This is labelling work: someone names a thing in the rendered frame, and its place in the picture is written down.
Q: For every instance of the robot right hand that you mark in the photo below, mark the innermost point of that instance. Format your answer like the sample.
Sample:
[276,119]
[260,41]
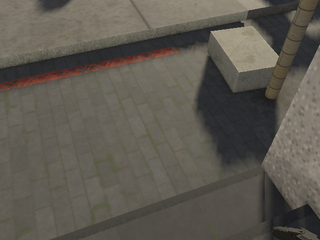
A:
[289,233]

